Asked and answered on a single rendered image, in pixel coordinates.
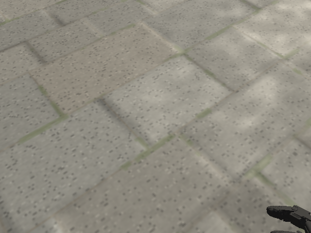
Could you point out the right robot hand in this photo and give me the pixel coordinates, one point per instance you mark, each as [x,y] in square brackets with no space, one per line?
[295,215]

